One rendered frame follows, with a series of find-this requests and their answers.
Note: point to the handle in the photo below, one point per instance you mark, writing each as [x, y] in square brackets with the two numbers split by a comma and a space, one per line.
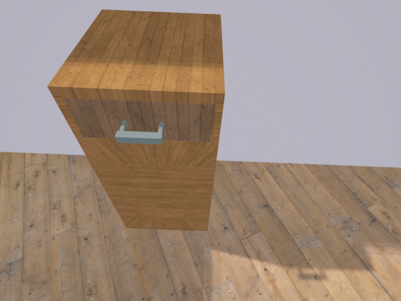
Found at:
[132, 137]

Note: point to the drawer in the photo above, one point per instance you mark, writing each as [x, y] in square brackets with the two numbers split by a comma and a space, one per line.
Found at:
[103, 118]

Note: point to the cabinet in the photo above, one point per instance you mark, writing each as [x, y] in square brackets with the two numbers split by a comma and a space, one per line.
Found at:
[155, 57]

